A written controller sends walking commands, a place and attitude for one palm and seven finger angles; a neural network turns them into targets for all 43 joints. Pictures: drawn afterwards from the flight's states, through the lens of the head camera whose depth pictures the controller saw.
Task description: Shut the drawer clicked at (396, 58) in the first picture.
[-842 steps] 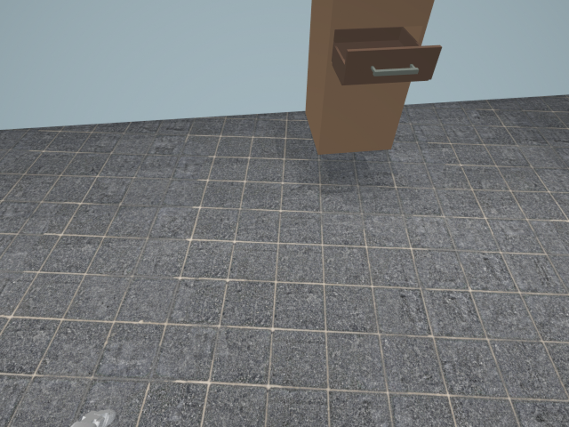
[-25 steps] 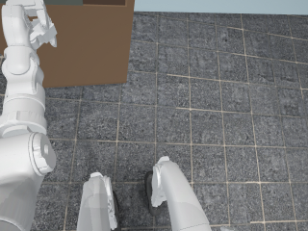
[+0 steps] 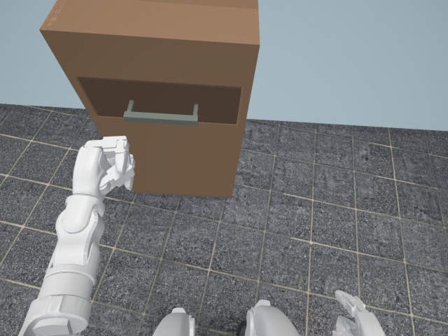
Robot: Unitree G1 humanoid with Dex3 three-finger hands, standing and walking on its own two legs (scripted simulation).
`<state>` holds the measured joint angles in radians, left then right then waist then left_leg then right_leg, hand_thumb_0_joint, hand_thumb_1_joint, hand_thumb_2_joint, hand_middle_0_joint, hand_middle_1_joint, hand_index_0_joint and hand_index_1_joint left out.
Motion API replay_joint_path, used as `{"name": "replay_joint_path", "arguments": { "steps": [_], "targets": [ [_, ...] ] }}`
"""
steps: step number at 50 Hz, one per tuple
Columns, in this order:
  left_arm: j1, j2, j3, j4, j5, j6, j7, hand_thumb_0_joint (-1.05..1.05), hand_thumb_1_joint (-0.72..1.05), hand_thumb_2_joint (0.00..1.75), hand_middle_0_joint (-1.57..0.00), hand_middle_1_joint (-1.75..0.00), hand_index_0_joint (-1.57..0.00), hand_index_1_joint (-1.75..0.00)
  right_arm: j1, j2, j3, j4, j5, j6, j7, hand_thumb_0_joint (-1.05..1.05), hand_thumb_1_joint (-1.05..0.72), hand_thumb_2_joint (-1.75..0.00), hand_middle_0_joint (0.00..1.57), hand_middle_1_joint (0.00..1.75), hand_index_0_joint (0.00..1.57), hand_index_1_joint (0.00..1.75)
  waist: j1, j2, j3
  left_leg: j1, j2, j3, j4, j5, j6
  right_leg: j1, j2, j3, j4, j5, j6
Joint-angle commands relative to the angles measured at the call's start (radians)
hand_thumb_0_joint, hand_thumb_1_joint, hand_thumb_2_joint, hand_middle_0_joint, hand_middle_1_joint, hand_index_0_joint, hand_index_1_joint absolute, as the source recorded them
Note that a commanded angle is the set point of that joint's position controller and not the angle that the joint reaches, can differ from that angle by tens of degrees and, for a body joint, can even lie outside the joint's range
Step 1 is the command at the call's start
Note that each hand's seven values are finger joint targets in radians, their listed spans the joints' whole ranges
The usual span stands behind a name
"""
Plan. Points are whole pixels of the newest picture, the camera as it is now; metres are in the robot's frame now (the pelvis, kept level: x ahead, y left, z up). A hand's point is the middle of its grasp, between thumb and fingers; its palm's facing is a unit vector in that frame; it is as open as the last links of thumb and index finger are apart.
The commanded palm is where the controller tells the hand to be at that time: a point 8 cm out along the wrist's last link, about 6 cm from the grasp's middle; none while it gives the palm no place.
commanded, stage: draw the hand back to the body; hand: left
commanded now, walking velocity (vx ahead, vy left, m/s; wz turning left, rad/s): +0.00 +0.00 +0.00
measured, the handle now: (162, 112) +0.63 +0.15 -0.09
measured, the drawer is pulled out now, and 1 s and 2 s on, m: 0.00 0.00 0.00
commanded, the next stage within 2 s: step back with the hand held close in 0.92 s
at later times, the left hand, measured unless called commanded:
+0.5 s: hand (33, 208) +0.27 +0.21 +0.17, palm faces +0.25 -0.91 -0.32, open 3.3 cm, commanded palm +0.22 +0.26 +0.19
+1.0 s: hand out of the picture +0.19 +0.24 +0.23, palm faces +0.41 -0.83 -0.38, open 3.3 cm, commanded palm +0.14 +0.28 +0.25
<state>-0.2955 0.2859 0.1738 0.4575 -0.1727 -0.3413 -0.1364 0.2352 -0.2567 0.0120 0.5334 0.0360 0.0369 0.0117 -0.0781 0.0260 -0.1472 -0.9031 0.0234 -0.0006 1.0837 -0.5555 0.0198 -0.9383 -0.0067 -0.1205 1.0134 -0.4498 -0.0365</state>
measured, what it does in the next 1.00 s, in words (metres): rises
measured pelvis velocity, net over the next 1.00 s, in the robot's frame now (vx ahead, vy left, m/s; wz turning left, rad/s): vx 0.01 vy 0.00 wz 0.01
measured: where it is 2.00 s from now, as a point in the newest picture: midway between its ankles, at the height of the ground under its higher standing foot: outside the picture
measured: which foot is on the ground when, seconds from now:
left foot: down 0.00-1.00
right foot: down 0.00-1.00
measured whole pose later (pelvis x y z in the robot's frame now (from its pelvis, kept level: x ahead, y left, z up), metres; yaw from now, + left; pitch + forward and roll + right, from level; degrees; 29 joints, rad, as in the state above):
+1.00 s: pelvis +0.01 +0.00 +0.08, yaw +0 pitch -4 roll -1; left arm 0.53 0.32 0.27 -0.45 -0.07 -0.08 0.11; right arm 0.22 -0.22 0.03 0.61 0.01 -0.11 -0.07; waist 0.06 0.08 0.00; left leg -0.06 0.00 0.02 0.45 -0.31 0.02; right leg -0.12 0.01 -0.09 0.43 -0.24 -0.03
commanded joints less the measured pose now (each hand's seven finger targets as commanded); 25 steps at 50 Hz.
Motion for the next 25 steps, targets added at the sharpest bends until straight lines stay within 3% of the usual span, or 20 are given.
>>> {"name": "replay_joint_path", "arguments": {
  "steps": [1,2,3,4,5,7,8,9,10,16,17,21,23,25],
  "targets": [
    [-0.064,0.127,0.037,-0.277,-0.04,-0.037,-0.034,0.0,0.9,0.9,-1.4,-1.6,-1.4,-1.6,0.072,-0.137,-0.05,-0.129,0.011,-0.027,-0.019,0.0,-0.9,-0.9,0.2,0.3,0.2,0.3,0.009,0.034,-0.335,0.256,-0.021,-0.011,-0.195,0.488,0.0,0.434,0.015,0.075,-0.147,0.438,0.019],
    [-0.044,0.12,0.037,-0.304,-0.05,-0.03,-0.035,0.0,0.9,0.9,-1.4,-1.6,-1.4,-1.6,0.055,-0.133,-0.045,-0.143,0.014,-0.03,-0.021,0.0,-0.9,-0.9,0.2,0.3,0.2,0.3,0.012,0.023,-0.308,0.255,-0.024,-0.007,-0.213,0.459,0.002,0.452,0.013,0.075,-0.166,0.428,0.02],
    [-0.005,0.232,0.022,-0.317,0.072,0.053,0.065,0.0,0.9,0.9,-1.4,-1.6,-1.4,-1.6,0.003,-0.116,-0.049,-0.157,0.019,0.013,-0.043,0.0,-0.9,-0.9,0.2,0.3,0.2,0.3,0.059,0.022,-0.383,0.344,-0.02,-0.002,-0.292,0.481,0.001,0.549,-0.016,0.112,-0.214,0.393,0.004],
    [0.0,0.16,-0.018,-0.428,0.076,0.093,0.115,0.0,0.9,0.9,-1.4,-1.6,-1.4,-1.6,-0.011,-0.096,-0.045,-0.197,0.018,0.018,-0.056,0.0,-0.9,-0.9,0.2,0.3,0.2,0.3,0.043,0.043,-0.337,0.391,-0.02,-0.002,-0.326,0.503,-0.002,0.56,-0.014,0.102,-0.244,0.414,0.008],
    [0.051,0.161,-0.025,-0.456,0.09,0.129,0.152,0.0,0.9,0.9,-1.4,-1.6,-1.4,-1.6,-0.018,-0.097,-0.04,-0.197,0.02,0.021,-0.066,0.0,-0.9,-0.9,0.2,0.3,0.2,0.3,0.052,0.084,-0.306,0.423,-0.013,-0.002,-0.349,0.51,-0.004,0.575,-0.019,0.101,-0.265,0.407,0.008],
    [0.073,0.163,-0.033,-0.499,0.103,0.172,0.21,0.0,0.9,0.9,-1.4,-1.6,-1.4,-1.6,-0.05,-0.095,-0.025,-0.196,0.017,0.022,-0.083,0.0,-0.9,-0.9,0.2,0.3,0.2,0.3,0.047,0.053,-0.218,0.464,-0.001,-0.024,-0.407,0.445,-0.003,0.572,-0.016,0.088,-0.318,0.336,0.007],
    [0.079,0.18,-0.024,-0.526,0.104,0.19,0.23,0.0,0.9,0.9,-1.4,-1.6,-1.4,-1.6,-0.062,-0.098,-0.022,-0.197,0.015,0.017,-0.095,0.0,-0.9,-0.9,0.2,0.3,0.2,0.3,0.045,0.002,-0.187,0.468,-0.001,-0.022,-0.425,0.442,0.005,0.608,-0.015,0.09,-0.343,0.355,0.008],
    [0.1,0.187,-0.014,-0.556,0.11,0.204,0.245,0.0,0.9,0.9,-1.4,-1.6,-1.4,-1.6,-0.071,-0.096,-0.019,-0.193,0.015,0.011,-0.105,0.0,-0.9,-0.9,0.2,0.3,0.2,0.3,0.051,0.007,-0.192,0.499,-0.004,-0.013,-0.445,0.468,0.007,0.648,-0.016,0.09,-0.361,0.388,0.01],
    [0.112,0.182,-0.02,-0.593,0.115,0.217,0.254,0.0,0.9,0.9,-1.4,-1.6,-1.4,-1.6,-0.078,-0.091,-0.014,-0.189,0.013,-0.001,-0.109,0.0,-0.9,-0.9,0.2,0.3,0.2,0.3,0.054,0.048,-0.175,0.537,-0.003,-0.015,-0.466,0.496,0.005,0.663,-0.021,0.087,-0.378,0.408,0.008],
    [0.284,0.139,-0.036,-0.699,0.117,0.265,0.263,0.0,0.9,0.9,-1.4,-1.6,-1.4,-1.6,-0.111,-0.084,0.003,-0.157,0.004,-0.061,-0.111,0.0,-0.9,-0.9,0.2,0.3,0.2,0.3,0.078,0.021,-0.072,0.695,0.006,-0.022,-0.582,0.586,0.001,0.749,-0.017,0.069,-0.493,0.446,0.011],
    [0.329,0.14,-0.024,-0.717,0.116,0.268,0.262,0.0,0.9,0.9,-1.4,-1.6,-1.4,-1.6,-0.116,-0.082,0.003,-0.152,0.002,-0.071,-0.11,0.0,-0.9,-0.9,0.2,0.3,0.2,0.3,0.084,-0.001,-0.062,0.709,0.01,-0.025,-0.598,0.596,0.0,0.767,-0.017,0.066,-0.507,0.447,0.011],
    [0.462,0.151,0.018,-0.826,0.111,0.275,0.251,0.0,0.9,0.9,-1.4,-1.6,-1.4,-1.6,-0.134,-0.076,0.006,-0.141,-0.009,-0.096,-0.097,0.0,-0.9,-0.9,0.2,0.3,0.2,0.3,0.104,0.011,-0.023,0.765,0.009,-0.014,-0.645,0.68,-0.001,0.84,-0.016,0.067,-0.56,0.518,0.012],
    [0.513,0.181,0.062,-0.869,0.108,0.274,0.248,0.0,0.9,0.9,-1.4,-1.6,-1.4,-1.6,-0.142,-0.078,0.003,-0.132,-0.015,-0.107,-0.093,0.0,-0.9,-0.9,0.2,0.3,0.2,0.3,0.11,-0.02,0.0,0.768,0.007,-0.012,-0.658,0.677,0.002,0.861,-0.012,0.069,-0.585,0.533,0.011],
    [0.551,0.189,0.09,-0.94,0.105,0.267,0.247,0.0,0.9,0.9,-1.4,-1.6,-1.4,-1.6,-0.145,-0.071,0.002,-0.133,-0.019,-0.116,-0.087,0.0,-0.9,-0.9,0.2,0.3,0.2,0.3,0.116,0.02,-0.003,0.788,0.005,-0.008,-0.672,0.692,0.0,0.886,-0.016,0.073,-0.596,0.547,0.012]
  ]
}}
